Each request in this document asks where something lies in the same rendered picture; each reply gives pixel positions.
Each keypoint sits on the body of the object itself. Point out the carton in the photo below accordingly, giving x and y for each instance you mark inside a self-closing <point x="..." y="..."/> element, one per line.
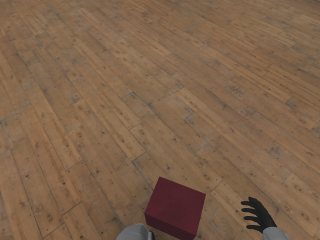
<point x="175" y="209"/>

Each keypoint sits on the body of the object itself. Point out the robot right forearm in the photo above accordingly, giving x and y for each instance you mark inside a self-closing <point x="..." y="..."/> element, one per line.
<point x="274" y="233"/>

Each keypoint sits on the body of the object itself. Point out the right robot hand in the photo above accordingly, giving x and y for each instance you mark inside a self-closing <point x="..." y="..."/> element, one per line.
<point x="263" y="217"/>

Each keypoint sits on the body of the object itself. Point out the left robot thigh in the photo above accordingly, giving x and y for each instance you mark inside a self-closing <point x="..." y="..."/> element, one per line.
<point x="135" y="232"/>

